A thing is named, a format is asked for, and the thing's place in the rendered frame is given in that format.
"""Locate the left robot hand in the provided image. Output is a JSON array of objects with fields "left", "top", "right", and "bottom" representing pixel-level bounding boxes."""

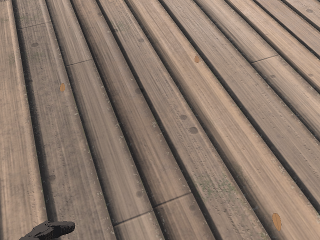
[{"left": 19, "top": 220, "right": 75, "bottom": 240}]

